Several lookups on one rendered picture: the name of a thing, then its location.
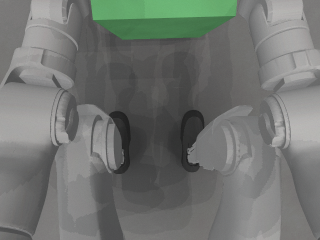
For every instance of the right robot upper arm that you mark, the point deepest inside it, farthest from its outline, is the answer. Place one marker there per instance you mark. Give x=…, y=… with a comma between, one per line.
x=290, y=121

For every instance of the robot right forearm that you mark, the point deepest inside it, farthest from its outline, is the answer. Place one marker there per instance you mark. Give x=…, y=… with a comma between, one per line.
x=283, y=44

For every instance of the left robot upper arm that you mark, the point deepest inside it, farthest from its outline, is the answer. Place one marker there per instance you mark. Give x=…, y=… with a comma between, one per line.
x=34, y=121

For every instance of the left robot shin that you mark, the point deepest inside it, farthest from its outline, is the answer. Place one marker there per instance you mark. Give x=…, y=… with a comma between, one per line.
x=90, y=109

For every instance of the robot left forearm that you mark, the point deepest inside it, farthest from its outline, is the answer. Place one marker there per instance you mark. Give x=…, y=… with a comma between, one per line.
x=50, y=44

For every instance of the left robot foot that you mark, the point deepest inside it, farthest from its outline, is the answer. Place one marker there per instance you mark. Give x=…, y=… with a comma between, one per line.
x=122, y=123

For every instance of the carton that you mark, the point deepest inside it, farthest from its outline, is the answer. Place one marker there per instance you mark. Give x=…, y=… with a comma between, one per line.
x=161, y=19

